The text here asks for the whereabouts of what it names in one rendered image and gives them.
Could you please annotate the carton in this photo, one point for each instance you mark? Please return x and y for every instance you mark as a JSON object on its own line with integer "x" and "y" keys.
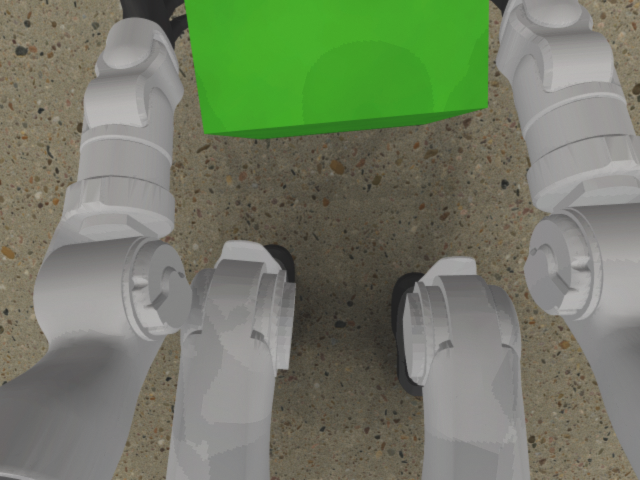
{"x": 282, "y": 68}

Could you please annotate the right robot forearm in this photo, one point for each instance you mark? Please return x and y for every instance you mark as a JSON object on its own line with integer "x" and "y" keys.
{"x": 571, "y": 107}

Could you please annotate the left robot forearm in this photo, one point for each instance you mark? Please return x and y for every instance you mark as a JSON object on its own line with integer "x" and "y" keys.
{"x": 126, "y": 148}

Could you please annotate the right robot foot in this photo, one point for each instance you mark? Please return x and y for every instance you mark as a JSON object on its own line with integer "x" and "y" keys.
{"x": 405, "y": 284}

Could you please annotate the right robot upper arm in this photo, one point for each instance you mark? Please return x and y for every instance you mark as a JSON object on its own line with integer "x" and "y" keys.
{"x": 584, "y": 265}

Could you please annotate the left robot shin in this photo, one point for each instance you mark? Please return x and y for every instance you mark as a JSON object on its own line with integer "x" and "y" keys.
{"x": 233, "y": 250}

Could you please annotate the robot left hand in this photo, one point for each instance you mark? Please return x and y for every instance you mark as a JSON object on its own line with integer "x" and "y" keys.
{"x": 158, "y": 11}

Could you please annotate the left robot upper arm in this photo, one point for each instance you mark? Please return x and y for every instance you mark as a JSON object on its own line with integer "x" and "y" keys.
{"x": 105, "y": 308}

